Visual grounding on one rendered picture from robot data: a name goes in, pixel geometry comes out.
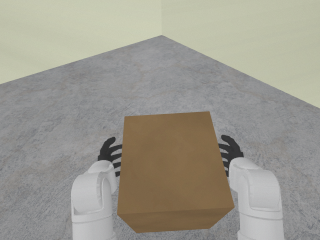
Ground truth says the left robot hand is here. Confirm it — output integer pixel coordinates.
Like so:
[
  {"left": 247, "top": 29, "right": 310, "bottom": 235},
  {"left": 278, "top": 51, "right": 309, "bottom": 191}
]
[{"left": 97, "top": 137, "right": 122, "bottom": 177}]

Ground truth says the left robot forearm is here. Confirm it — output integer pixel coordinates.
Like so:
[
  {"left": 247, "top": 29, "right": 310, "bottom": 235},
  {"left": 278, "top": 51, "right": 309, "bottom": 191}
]
[{"left": 71, "top": 160, "right": 118, "bottom": 240}]

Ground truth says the right robot hand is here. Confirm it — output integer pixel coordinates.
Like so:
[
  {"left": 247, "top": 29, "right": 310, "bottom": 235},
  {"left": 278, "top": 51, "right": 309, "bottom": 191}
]
[{"left": 218, "top": 134, "right": 244, "bottom": 177}]

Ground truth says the right robot forearm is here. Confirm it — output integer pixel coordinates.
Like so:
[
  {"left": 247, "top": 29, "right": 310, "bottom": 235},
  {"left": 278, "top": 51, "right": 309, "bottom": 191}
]
[{"left": 228, "top": 157, "right": 286, "bottom": 240}]

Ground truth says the carton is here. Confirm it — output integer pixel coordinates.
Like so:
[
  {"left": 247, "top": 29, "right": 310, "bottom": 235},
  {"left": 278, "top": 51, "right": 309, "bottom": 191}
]
[{"left": 117, "top": 111, "right": 235, "bottom": 233}]

